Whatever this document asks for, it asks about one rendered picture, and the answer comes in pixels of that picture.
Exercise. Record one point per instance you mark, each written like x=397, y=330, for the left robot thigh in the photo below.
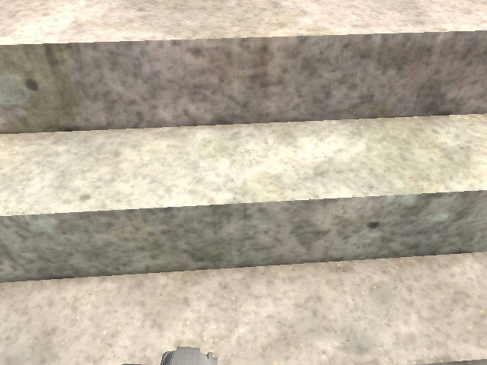
x=189, y=356

